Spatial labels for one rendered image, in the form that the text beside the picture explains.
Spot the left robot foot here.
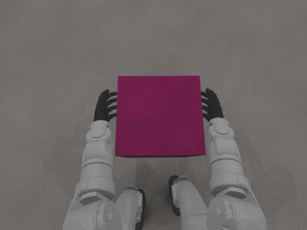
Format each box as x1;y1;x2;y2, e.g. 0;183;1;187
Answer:
135;189;145;230

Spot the robot left forearm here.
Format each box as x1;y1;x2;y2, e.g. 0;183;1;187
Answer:
67;120;115;215

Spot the right robot hand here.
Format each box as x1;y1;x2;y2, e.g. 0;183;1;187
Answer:
201;88;224;122

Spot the robot right forearm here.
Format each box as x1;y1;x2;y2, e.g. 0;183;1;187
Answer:
206;117;260;207

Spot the robot right upper arm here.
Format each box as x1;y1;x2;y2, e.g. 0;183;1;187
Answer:
206;195;267;230

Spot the left robot hand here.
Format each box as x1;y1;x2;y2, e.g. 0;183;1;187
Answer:
94;89;118;122

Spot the left robot shin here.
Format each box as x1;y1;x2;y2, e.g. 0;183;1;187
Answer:
126;185;141;222

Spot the carton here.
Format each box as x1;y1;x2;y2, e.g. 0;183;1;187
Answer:
115;76;206;158

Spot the robot left upper arm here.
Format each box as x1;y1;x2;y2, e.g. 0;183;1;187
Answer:
63;199;123;230

